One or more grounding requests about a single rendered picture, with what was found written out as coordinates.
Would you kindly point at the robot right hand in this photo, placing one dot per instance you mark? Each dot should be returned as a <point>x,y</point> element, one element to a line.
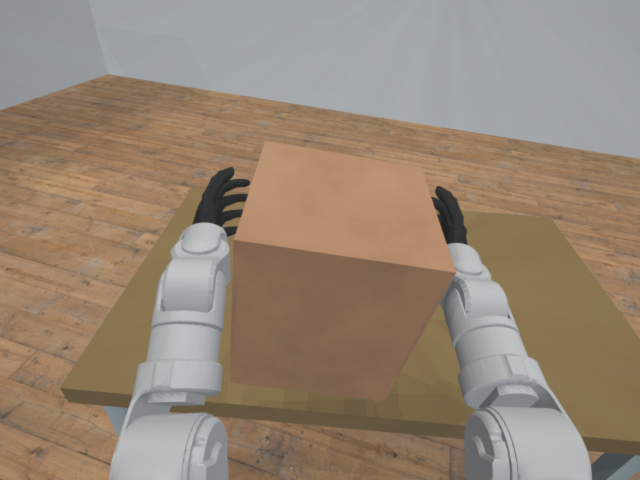
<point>450,218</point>

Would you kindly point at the left robot upper arm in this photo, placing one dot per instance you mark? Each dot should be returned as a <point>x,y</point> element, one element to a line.
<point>175,446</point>

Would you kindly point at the robot right forearm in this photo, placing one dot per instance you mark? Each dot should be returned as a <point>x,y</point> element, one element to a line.
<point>495,367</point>

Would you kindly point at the robot left forearm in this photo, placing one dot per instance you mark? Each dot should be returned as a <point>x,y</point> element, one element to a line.
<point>182,366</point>

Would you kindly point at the table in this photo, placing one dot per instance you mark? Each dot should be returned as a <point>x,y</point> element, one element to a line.
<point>588,353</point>

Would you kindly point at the right robot upper arm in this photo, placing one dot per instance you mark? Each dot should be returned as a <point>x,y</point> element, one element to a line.
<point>520,443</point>

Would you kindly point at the carton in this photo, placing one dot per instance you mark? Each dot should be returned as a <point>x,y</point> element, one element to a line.
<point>339,263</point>

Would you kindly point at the robot left hand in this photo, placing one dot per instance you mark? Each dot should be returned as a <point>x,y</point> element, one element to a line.
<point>213,202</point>

